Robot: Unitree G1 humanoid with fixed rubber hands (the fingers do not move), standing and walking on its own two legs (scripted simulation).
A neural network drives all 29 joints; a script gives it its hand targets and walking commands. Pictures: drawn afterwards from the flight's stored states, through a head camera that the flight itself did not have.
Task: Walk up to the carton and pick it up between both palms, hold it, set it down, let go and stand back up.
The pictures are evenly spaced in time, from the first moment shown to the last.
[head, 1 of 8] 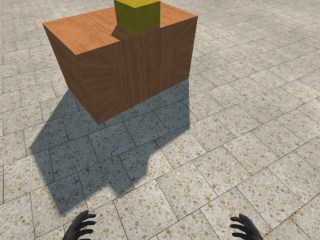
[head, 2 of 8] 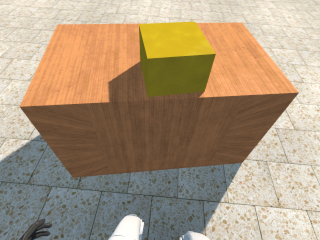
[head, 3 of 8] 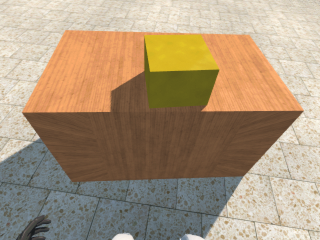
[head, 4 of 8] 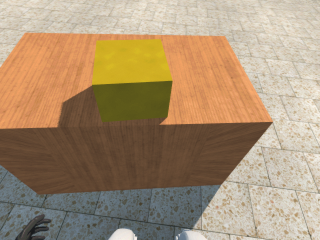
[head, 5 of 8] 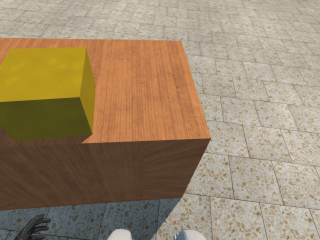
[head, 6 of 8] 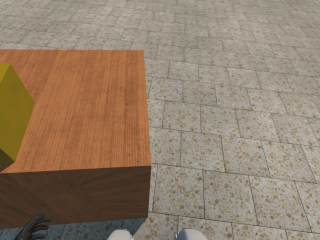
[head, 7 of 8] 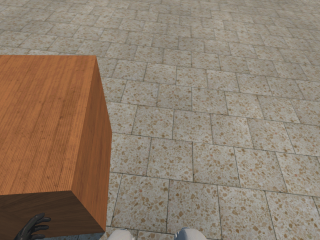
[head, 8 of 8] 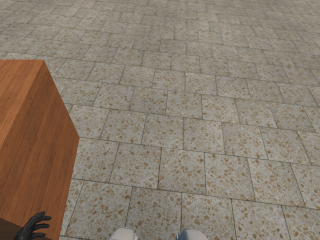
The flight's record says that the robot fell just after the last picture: no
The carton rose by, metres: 0.00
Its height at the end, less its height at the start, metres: +0.00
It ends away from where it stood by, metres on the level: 0.00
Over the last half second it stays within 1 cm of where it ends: yes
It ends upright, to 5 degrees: yes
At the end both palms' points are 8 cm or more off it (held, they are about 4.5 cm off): yes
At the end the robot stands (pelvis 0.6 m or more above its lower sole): yes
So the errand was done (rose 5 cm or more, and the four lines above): no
